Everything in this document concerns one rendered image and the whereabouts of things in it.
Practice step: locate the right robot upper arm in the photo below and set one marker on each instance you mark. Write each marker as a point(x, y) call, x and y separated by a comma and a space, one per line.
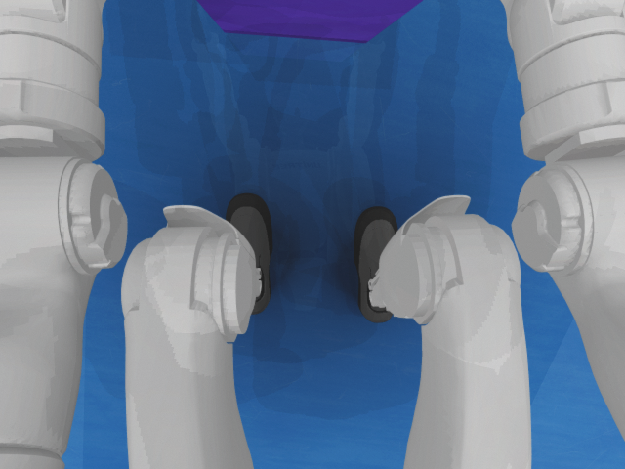
point(570, 222)

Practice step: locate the robot right forearm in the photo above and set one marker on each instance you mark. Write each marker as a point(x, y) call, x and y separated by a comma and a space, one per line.
point(570, 62)

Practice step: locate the robot left forearm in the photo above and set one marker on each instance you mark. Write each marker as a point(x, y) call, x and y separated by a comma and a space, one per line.
point(50, 68)

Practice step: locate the carton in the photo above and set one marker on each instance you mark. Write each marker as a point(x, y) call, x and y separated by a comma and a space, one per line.
point(355, 21)

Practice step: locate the right robot shin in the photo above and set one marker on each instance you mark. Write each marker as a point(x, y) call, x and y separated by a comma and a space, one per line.
point(383, 293)

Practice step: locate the robot right foot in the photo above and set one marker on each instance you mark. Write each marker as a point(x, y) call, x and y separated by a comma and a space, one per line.
point(374, 229)

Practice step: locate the left robot upper arm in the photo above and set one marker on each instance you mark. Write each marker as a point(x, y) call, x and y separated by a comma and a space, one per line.
point(60, 223)

